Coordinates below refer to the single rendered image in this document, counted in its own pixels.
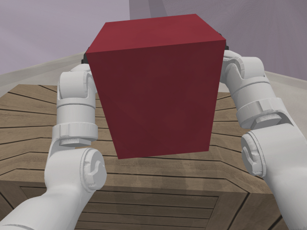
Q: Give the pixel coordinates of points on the robot left upper arm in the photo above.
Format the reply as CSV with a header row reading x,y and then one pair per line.
x,y
71,176

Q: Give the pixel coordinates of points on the pedestal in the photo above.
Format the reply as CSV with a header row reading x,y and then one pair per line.
x,y
209,190

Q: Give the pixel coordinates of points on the robot left forearm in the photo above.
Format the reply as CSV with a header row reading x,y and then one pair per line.
x,y
75,111

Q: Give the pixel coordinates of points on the robot right forearm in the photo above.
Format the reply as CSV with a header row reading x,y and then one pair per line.
x,y
255,101

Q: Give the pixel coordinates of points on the carton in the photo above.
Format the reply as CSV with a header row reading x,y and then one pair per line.
x,y
157,81

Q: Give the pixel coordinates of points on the left robot hand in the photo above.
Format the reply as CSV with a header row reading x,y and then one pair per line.
x,y
84,60

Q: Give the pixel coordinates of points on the robot right upper arm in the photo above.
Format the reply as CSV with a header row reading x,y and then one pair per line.
x,y
278,154

